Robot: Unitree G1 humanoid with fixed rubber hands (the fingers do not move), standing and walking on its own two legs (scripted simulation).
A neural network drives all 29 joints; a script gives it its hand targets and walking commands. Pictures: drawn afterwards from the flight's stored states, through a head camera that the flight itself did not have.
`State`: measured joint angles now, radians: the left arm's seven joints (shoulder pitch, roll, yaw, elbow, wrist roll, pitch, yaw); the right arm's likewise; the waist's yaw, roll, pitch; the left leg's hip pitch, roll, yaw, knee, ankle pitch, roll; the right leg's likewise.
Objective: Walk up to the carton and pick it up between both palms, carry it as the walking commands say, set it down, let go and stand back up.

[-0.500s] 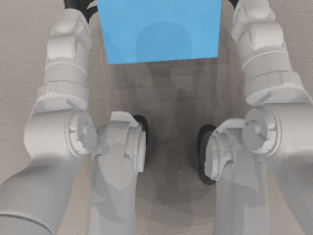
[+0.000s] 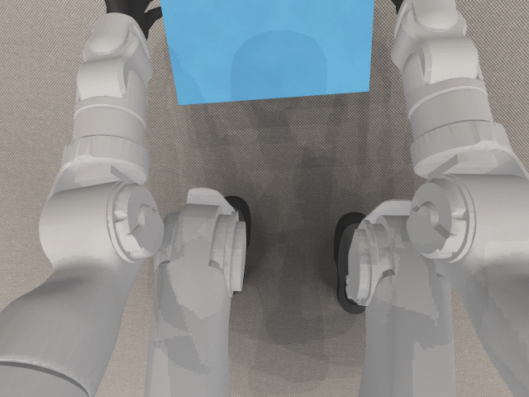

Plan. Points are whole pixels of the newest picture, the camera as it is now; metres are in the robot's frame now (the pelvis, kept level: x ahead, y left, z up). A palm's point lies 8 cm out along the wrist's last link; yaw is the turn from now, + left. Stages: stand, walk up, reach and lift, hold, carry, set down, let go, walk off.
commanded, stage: set down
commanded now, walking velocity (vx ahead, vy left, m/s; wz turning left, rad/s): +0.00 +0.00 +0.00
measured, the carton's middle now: (269, 17) +0.54 +0.06 -0.25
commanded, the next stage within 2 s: none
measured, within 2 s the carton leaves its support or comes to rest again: rests again in 0.52 s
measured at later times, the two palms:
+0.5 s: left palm (135, 30) +0.50 +0.22 -0.17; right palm (415, 10) +0.54 -0.11 -0.18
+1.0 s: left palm (106, 29) +0.50 +0.25 -0.16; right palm (451, 2) +0.54 -0.14 -0.16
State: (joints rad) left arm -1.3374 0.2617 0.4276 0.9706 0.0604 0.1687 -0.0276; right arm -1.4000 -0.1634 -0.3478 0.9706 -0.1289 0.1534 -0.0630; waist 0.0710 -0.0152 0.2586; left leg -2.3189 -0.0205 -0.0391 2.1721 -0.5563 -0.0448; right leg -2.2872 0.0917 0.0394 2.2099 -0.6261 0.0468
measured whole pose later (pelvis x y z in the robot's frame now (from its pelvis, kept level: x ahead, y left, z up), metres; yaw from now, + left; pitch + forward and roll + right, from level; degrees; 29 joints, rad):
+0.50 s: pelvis +0.00 +0.00 +0.00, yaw +0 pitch +39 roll +0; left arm -1.35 0.30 0.32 1.12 -0.03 0.03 0.03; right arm -1.40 -0.24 -0.19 1.10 -0.01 0.06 -0.09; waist 0.07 -0.01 0.30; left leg -2.30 -0.02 -0.04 2.17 -0.55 -0.04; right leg -2.27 0.09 0.04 2.21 -0.62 0.06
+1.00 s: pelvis -0.01 +0.00 +0.00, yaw +0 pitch +38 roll +0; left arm -1.34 0.39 0.20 1.11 -0.21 0.01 0.06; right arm -1.39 -0.37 -0.06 1.06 0.18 0.06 -0.11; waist 0.07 0.00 0.32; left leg -2.29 -0.02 -0.03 2.16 -0.52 -0.03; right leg -2.26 0.09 0.05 2.19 -0.60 0.06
